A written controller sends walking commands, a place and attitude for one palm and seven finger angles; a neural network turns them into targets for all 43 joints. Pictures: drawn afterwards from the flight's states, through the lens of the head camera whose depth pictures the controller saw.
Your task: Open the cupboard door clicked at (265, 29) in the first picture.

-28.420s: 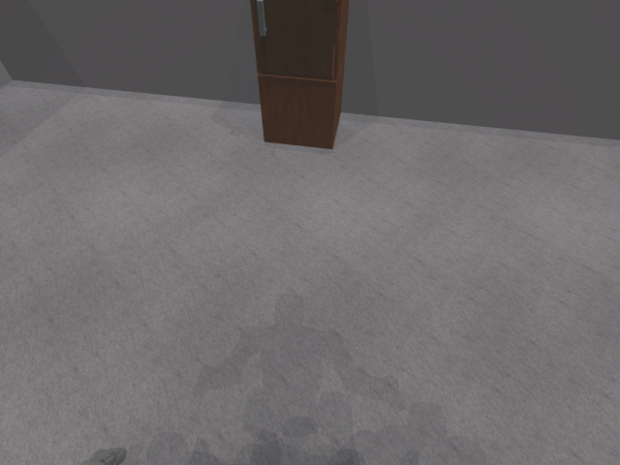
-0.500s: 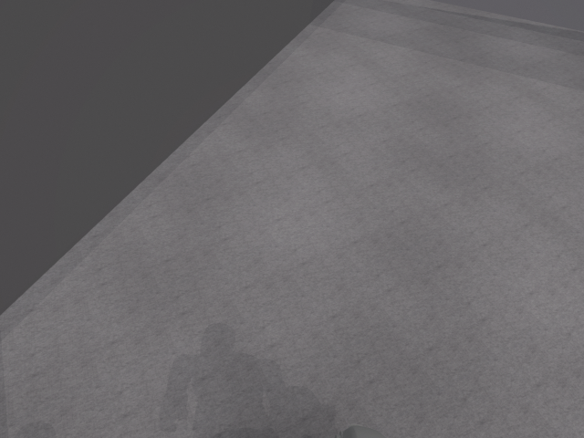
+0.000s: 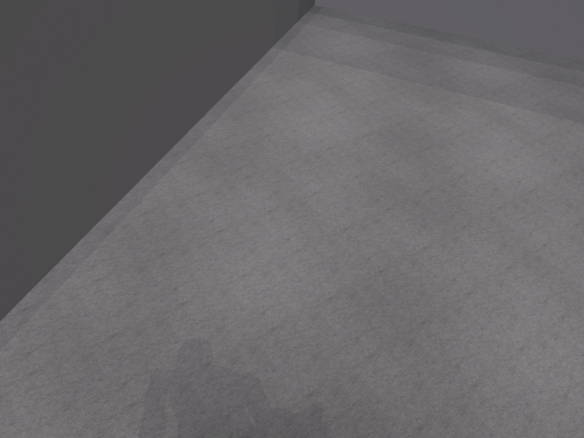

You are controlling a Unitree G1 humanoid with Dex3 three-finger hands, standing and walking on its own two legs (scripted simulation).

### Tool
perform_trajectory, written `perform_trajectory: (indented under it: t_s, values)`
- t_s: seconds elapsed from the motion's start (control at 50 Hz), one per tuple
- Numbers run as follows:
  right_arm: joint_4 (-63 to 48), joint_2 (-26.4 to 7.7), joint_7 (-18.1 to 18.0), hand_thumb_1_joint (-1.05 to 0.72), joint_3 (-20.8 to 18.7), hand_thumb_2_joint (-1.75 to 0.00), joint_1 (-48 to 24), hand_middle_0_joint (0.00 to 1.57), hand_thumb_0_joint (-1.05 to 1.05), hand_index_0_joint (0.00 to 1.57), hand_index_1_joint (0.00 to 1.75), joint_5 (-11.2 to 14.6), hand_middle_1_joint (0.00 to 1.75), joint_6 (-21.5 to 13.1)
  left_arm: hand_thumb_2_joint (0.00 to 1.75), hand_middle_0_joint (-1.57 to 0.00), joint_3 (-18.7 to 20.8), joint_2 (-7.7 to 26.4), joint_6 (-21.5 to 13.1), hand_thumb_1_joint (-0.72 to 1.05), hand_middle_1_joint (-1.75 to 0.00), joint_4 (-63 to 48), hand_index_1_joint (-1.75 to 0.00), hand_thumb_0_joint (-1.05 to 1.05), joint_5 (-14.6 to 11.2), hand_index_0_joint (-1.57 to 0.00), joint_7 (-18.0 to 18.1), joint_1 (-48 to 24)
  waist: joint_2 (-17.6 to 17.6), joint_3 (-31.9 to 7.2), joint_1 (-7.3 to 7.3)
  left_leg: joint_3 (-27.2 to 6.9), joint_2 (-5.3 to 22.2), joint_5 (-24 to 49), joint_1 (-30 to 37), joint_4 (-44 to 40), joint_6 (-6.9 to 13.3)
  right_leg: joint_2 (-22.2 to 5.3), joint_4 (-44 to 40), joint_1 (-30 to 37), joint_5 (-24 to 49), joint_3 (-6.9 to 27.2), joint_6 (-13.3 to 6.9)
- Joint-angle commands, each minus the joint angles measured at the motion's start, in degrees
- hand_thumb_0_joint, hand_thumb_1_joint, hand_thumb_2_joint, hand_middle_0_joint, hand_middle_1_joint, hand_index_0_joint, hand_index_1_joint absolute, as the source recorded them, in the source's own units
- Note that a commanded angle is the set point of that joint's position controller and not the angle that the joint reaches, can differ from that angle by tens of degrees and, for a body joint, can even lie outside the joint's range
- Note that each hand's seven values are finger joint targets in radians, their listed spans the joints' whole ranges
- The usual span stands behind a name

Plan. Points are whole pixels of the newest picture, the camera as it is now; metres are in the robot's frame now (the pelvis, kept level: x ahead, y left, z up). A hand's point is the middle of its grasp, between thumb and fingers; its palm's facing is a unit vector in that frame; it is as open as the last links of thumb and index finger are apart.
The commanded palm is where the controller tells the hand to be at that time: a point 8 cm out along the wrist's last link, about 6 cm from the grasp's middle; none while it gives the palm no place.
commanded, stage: walk to a spot facing it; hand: left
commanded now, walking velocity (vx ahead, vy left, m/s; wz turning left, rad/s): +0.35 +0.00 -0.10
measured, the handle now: out of the picture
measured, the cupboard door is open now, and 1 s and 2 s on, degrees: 51 51 51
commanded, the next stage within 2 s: turn to face it in 0.16 s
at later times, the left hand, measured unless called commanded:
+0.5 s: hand (215, 366) +0.25 +0.14 -0.15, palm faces +0.14 -0.97 -0.22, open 7.2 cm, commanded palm none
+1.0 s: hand (222, 323) +0.32 +0.14 -0.14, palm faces +0.39 -0.88 -0.29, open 7.4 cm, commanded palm none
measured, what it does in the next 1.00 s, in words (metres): walks ahead, turning left: right foot, then left foot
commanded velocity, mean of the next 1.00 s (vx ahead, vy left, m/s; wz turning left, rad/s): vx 0.06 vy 0.00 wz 0.44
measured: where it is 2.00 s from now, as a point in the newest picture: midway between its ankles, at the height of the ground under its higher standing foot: (328, 390)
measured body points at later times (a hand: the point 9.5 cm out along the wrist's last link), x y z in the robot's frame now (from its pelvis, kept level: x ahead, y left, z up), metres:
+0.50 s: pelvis +0.22 -0.05 +0.02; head +0.26 -0.05 +0.46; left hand +0.24 +0.19 -0.14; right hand +0.28 -0.28 -0.14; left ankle +0.26 +0.07 -0.69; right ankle +0.18 -0.14 -0.72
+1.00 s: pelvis +0.31 -0.09 +0.01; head +0.35 -0.09 +0.45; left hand +0.30 +0.18 -0.12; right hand +0.49 -0.31 -0.14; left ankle +0.27 +0.03 -0.67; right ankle +0.35 -0.22 -0.72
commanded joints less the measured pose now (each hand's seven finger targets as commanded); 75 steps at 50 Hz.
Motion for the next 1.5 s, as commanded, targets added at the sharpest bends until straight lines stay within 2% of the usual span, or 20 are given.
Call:
perform_trajectory:
  t_s: [0.0,0.18,0.22,0.28,0.48,0.52,0.56,0.58,0.82,0.84,0.88,0.9,0.98,1.08,1.12,1.16,1.18,1.4,1.44,1.48]
  values:
    - [2.1,-9.3,-1.7,-0.90,-2.1,-0.90,14.1,0.20,0.00,0.20,0.30,-0.2,0.30,0.2,0.90,-0.20,0.9,3.3,-2.3,0.90,-0.30,-8.9,-0.30,0.00,0.7,-0.20,-1.1,-10.1,10.8,2.5,-3.26,-25.3,18.4,-7.9,13.3,-24.6,8.7,-6.1,17.6,-26.3,7.1,4.8,0.5]
    - [2.1,-9.4,-0.9,-0.90,-2.1,-0.90,7.9,0.20,0.00,0.20,0.30,0.5,0.30,1.4,0.90,-0.20,1.3,3.9,-1.1,0.90,-0.30,-5.8,-0.30,0.00,0.9,-0.20,-1.5,-0.8,3.9,-2.3,3.34,-2.2,6.3,-7.8,2.3,-11.6,1.6,-1.1,-22.7,8.5,16.6,-4.6,1.1]
    - [-0.2,-4.3,-0.2,-0.90,-1.0,-0.90,6.9,0.20,0.00,0.20,0.30,1.3,0.30,1.8,0.90,-0.20,3.7,14.2,-1.8,0.90,-0.30,-3.0,-0.30,0.00,0.9,-0.20,-0.4,10.1,-19.2,-5.3,8.32,3.6,-3.9,-22.6,-15.2,16.2,-2.1,-21.2,-38.2,22.4,4.9,24.5,-7.3]
    - [-0.7,-5.7,-1.0,-0.90,-1.5,-0.90,2.0,0.20,0.00,0.20,0.30,1.2,0.30,2.0,0.90,-0.20,1.8,8.2,-1.8,0.90,-0.30,-4.7,-0.30,0.00,0.6,-0.20,1.5,3.6,-13.6,-0.3,4.74,-8.6,2.2,-15.7,-18.4,31.1,-1.7,-23.1,-39.9,13.9,22.4,20.4,-10.1]
    - [-0.8,-2.8,0.3,-0.90,-0.1,-0.90,2.7,0.20,0.00,0.20,0.30,1.3,0.30,4.0,0.90,-0.20,1.3,7.8,-1.9,0.90,-0.30,-6.7,-0.30,0.00,0.1,-0.20,2.0,-3.0,-6.1,-4.1,-0.30,0.2,-2.6,0.0,-0.7,1.1,-1.9,-16.4,-27.7,12.3,55.6,-6.3,-3.0]
    - [0.0,-6.5,0.3,-0.90,-1.0,-0.90,8.1,0.20,0.00,0.20,0.30,0.7,0.30,4.0,0.90,-0.20,1.6,8.8,-1.3,0.90,-0.30,-8.1,-0.30,0.00,-0.2,-0.20,2.1,-4.0,-1.4,-7.1,-3.44,-0.9,-2.8,13.0,11.6,-5.7,-0.4,-14.9,-16.2,6.8,48.7,-8.2,0.1]
    - [-0.6,-16.5,-0.7,-0.90,-3.1,-0.90,14.7,0.20,0.00,0.20,0.30,0.3,0.30,4.0,0.90,-0.20,0.6,5.3,-0.3,0.90,-0.30,-11.7,-0.30,0.00,-1.1,-0.20,2.1,-4.6,21.1,-11.9,-5.99,-31.5,20.2,50.0,23.5,-10.4,13.9,-2.5,11.7,-13.1,-12.0,-5.4,5.6]
    - [-0.8,-17.5,-1.2,-0.90,-3.2,-0.90,13.9,0.20,0.00,0.20,0.30,0.6,0.30,4.3,0.90,-0.20,0.8,6.6,0.5,0.90,-0.30,-13.8,-0.30,0.00,-0.3,-0.20,2.4,-7.5,10.5,-10.7,-5.60,-33.0,21.5,37.8,20.1,-12.0,15.6,-2.6,17.0,-16.0,-11.1,1.8,5.1]
    - [-8.7,-15.9,-1.0,-0.90,-4.5,-0.90,-4.1,0.20,0.00,0.20,0.30,0.5,0.30,6.1,0.90,-0.20,1.8,5.8,2.5,0.90,-0.30,-14.8,-0.30,0.00,0.2,-0.20,1.2,-3.3,10.3,-5.5,1.94,-23.7,5.4,-4.3,-3.1,-14.1,5.9,0.9,-17.4,2.1,7.8,-0.7,4.9]
    - [-9.6,-14.8,-0.8,-0.90,-4.6,-0.90,-5.5,0.20,0.00,0.20,0.30,0.9,0.30,6.4,0.90,-0.20,2.3,7.5,2.1,0.90,-0.30,-14.6,-0.30,0.00,0.3,-0.20,1.4,-0.4,7.0,-5.7,3.49,-21.5,2.4,-7.2,-7.3,-10.0,3.7,-0.7,-25.9,7.9,10.4,0.2,4.4]
    - [-12.4,-9.0,0.0,-0.90,-3.7,-0.90,-6.9,0.20,0.00,0.20,0.30,1.3,0.30,6.2,0.90,-0.20,3.6,16.2,1.5,0.90,-0.30,-16.5,-0.30,0.00,1.4,-0.20,2.0,-0.3,-17.4,-3.9,5.18,-7.6,-8.7,-21.1,-17.6,18.3,-3.2,-26.4,-43.8,7.6,4.2,26.9,-6.2]
    - [-12.5,-10.6,0.3,-0.90,-3.9,-0.90,-6.2,0.20,0.00,0.20,0.30,0.9,0.30,6.4,0.90,-0.20,3.0,15.7,1.4,0.90,-0.30,-17.7,-0.30,0.00,1.0,-0.20,2.1,-3.4,-10.1,-3.9,3.25,-10.3,-5.6,-20.1,-14.1,28.4,-2.3,-27.1,-41.7,1.6,7.4,23.8,-8.8]
    - [-10.4,-8.3,1.0,-0.90,-3.1,-0.90,-4.6,0.20,0.00,0.20,0.30,1.3,0.30,7.1,0.90,-0.20,1.7,10.2,0.9,0.90,-0.30,-18.6,-0.30,0.00,1.0,-0.20,2.4,-9.1,-12.7,-2.2,-0.02,-6.5,-2.5,-15.0,-10.8,25.7,-4.2,-17.7,-32.7,3.9,36.0,3.9,-4.9]
    - [-11.0,-7.1,1.2,-0.90,-1.7,-0.90,-6.6,0.20,0.00,0.20,0.30,1.6,0.30,6.2,0.90,-0.20,2.6,14.2,0.7,0.90,-0.30,-15.5,-0.30,0.00,0.8,-0.20,2.1,-1.8,-9.6,-6.4,2.90,-0.6,-6.1,-10.5,-2.7,2.7,-3.6,-18.2,-23.7,13.8,53.9,0.4,-3.1]
    - [-9.8,-9.8,1.0,-0.90,-2.3,-0.90,-1.6,0.20,0.00,0.20,0.30,1.4,0.30,6.0,0.90,-0.20,2.8,14.4,0.9,0.90,-0.30,-16.1,-0.30,0.00,0.0,-0.20,1.8,-3.9,-8.3,-8.4,-0.25,-1.5,-5.8,-0.1,7.9,-7.6,-2.4,-17.1,-17.0,8.7,49.5,-3.1,0.3]
    - [-8.8,-20.2,0.5,-0.90,-5.0,-0.90,6.4,0.20,0.00,0.20,0.30,0.8,0.30,5.4,0.90,-0.20,1.1,8.7,1.3,0.90,-0.30,-19.8,-0.30,0.00,-0.5,-0.20,1.2,-6.6,18.3,-11.9,-4.82,-30.2,17.5,40.0,27.6,-10.6,10.0,-6.2,5.2,-18.1,-4.4,-6.0,7.5]
    - [-7.4,-21.7,0.1,-0.90,-5.0,-0.90,9.6,0.20,0.00,0.20,0.30,0.7,0.30,5.9,0.90,-0.20,1.0,9.4,2.0,0.90,-0.30,-21.7,-0.30,0.00,0.1,-0.20,1.8,-10.3,12.9,-10.8,-6.00,-30.8,20.4,39.1,24.6,-10.2,14.4,-5.4,10.7,-20.4,-10.9,0.5,6.6]
    - [-10.7,-16.5,-1.0,-0.90,-4.3,-0.90,-6.0,0.20,0.00,0.20,0.30,1.0,0.30,6.4,0.90,-0.20,1.8,8.3,2.3,0.90,-0.30,-16.7,-0.30,0.00,-0.2,-0.20,1.1,-2.4,9.7,-5.9,2.91,-22.5,4.0,7.7,-0.5,-8.3,4.9,0.4,-22.3,5.4,11.9,-0.3,5.0]
    - [-13.0,-9.8,-0.2,-0.90,-3.5,-0.90,-6.1,0.20,0.00,0.20,0.30,1.7,0.30,6.5,0.90,-0.20,3.5,16.9,1.3,0.90,-0.30,-17.1,-0.30,0.00,1.2,-0.20,2.0,0.3,-17.7,-4.5,4.73,-8.6,-9.8,-20.3,-15.0,15.6,-3.2,-23.6,-40.9,11.8,12.1,25.8,-3.8]
    - [-12.0,-11.2,0.2,-0.90,-4.2,-0.90,-6.1,0.20,0.00,0.20,0.30,1.2,0.30,7.4,0.90,-0.20,2.8,14.6,1.3,0.90,-0.30,-18.7,-0.30,0.00,0.7,-0.20,2.5,-4.2,-12.4,-3.7,2.32,-11.8,-5.5,-20.1,-12.0,34.3,-2.5,-24.2,-39.0,2.5,15.1,22.3,-7.8]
